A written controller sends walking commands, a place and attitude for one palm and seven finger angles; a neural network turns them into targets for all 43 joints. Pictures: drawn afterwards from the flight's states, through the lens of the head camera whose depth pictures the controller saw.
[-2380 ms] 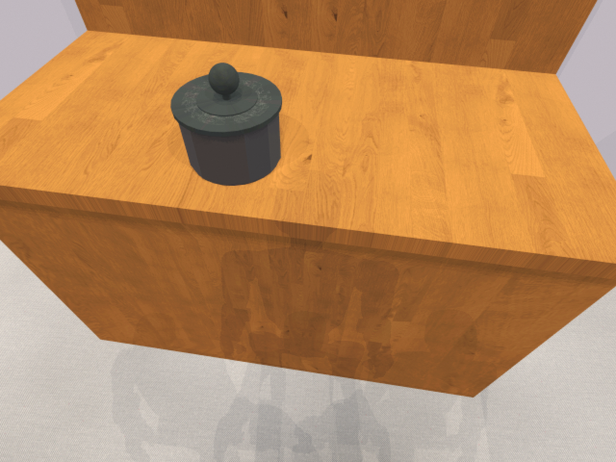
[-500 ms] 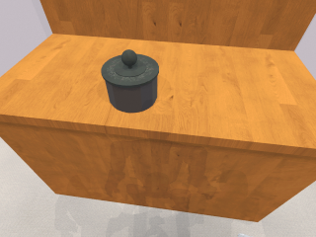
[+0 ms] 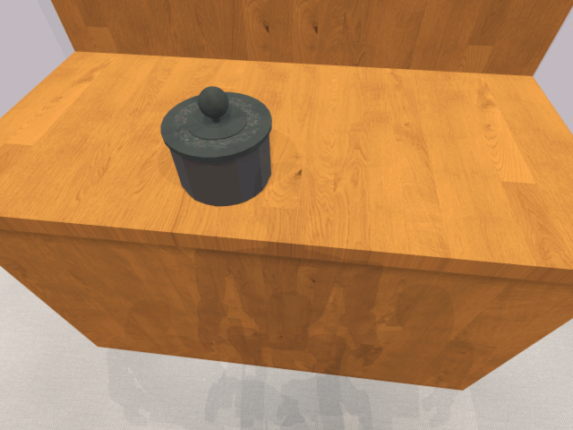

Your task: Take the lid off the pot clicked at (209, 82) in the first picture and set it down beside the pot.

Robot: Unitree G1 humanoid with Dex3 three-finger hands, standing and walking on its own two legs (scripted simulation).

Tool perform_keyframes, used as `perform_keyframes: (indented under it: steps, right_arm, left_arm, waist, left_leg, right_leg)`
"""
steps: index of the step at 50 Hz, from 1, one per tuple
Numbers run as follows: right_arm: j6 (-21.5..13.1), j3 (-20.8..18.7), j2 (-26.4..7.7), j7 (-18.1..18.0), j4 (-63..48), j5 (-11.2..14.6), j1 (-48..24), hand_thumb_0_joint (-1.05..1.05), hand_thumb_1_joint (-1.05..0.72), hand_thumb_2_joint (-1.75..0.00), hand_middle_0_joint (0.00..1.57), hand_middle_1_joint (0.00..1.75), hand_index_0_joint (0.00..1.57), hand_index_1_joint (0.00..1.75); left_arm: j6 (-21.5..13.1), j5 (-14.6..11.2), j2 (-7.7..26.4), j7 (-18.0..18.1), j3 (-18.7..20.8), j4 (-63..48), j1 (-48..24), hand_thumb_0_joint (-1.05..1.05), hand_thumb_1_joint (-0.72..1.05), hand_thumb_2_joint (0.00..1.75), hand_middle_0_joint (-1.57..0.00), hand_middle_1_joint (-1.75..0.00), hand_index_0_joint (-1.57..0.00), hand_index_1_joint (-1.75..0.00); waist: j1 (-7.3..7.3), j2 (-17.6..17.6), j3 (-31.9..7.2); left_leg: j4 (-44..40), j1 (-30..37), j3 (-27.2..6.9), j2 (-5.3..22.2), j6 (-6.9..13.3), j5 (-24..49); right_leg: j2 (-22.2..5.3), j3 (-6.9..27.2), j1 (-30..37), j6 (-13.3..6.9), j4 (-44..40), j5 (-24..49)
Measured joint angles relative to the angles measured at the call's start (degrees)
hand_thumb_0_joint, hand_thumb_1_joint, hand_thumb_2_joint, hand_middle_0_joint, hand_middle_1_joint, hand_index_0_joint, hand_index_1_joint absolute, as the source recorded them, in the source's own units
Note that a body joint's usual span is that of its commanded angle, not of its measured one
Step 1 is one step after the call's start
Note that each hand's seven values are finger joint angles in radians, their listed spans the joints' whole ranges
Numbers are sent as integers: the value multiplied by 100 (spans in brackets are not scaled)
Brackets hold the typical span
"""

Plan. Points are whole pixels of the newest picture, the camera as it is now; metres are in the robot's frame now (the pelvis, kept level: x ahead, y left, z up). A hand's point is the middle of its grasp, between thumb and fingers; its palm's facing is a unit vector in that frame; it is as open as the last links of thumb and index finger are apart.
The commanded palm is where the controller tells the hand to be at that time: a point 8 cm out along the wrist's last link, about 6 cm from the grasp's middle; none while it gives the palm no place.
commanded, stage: come to a stop and stand still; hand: left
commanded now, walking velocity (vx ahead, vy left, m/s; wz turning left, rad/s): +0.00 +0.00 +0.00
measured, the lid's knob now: (213, 102) +0.55 +0.15 +0.17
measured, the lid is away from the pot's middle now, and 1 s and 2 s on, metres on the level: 0.00 0.00 0.00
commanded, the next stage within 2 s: look again from close up in 0.46 s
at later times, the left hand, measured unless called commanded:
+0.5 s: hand out of the picture +0.04 +0.17 -0.17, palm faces +0.01 -0.97 -0.22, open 7.4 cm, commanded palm none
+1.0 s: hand out of the picture +0.01 +0.17 -0.17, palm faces +0.03 -0.98 -0.21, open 7.4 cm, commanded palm none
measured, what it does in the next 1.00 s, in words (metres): stands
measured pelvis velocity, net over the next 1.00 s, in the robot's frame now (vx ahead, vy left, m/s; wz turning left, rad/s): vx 0.00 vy -0.02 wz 0.00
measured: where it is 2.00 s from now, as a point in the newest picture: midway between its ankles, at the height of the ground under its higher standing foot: outside the picture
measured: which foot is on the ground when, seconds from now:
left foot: down 0.00-1.00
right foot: down 0.00-1.00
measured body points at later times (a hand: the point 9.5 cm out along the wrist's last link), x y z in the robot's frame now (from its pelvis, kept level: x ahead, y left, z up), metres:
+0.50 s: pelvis +0.00 -0.02 +0.00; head +0.02 -0.02 +0.45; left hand +0.04 +0.22 -0.15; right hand +0.01 -0.25 -0.16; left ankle -0.02 +0.11 -0.73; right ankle +0.04 -0.15 -0.73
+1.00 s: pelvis +0.00 -0.02 +0.00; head +0.02 -0.01 +0.45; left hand +0.01 +0.22 -0.15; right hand +0.01 -0.24 -0.16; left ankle -0.02 +0.11 -0.73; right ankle +0.04 -0.15 -0.73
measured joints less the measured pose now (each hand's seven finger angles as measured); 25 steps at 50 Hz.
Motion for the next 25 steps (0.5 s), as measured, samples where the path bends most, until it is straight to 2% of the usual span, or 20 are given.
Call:
perform_keyframes:
  steps: [11,25]
  right_arm:
    - [-17,14,135,-9,203,-2,65,1,-91,-90,20,30,20,30]
    - [-34,11,229,-4,292,11,40,1,-91,-90,20,30,20,30]
  left_arm:
    - [-18,-6,117,5,64,26,-272,0,91,89,-20,-30,-20,-30]
    - [-19,-3,94,-4,85,114,-166,0,90,90,-20,-30,-20,-30]
  waist:
    - [-62,-55,8]
    - [-15,-68,33]
  left_leg:
    - [-124,84,-25,116,-114,54]
    - [-232,135,-60,165,-163,129]
  right_leg:
    - [114,-37,62,-108,-85,36]
    - [158,-78,128,-153,-208,110]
